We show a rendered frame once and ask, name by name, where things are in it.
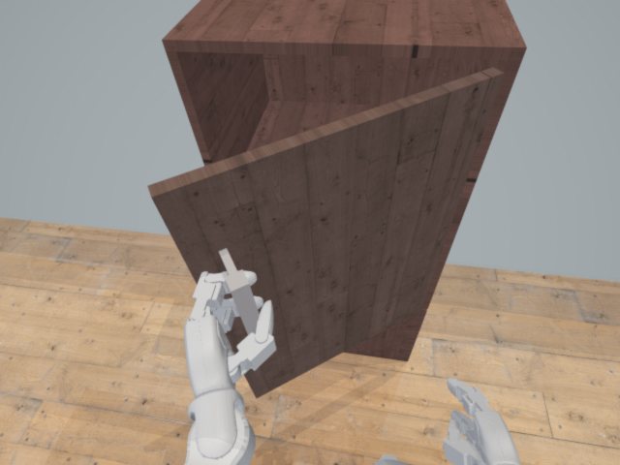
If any handle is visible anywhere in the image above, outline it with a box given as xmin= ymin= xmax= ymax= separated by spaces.
xmin=219 ymin=248 xmax=260 ymax=335

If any left robot forearm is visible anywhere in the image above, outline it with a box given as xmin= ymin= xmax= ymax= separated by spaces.
xmin=184 ymin=387 xmax=256 ymax=465

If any cupboard door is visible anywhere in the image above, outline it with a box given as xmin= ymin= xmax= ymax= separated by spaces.
xmin=147 ymin=67 xmax=504 ymax=398

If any robot left hand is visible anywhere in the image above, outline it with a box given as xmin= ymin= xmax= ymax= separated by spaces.
xmin=184 ymin=270 xmax=276 ymax=399

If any robot right hand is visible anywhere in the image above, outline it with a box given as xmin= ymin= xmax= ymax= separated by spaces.
xmin=443 ymin=378 xmax=521 ymax=465

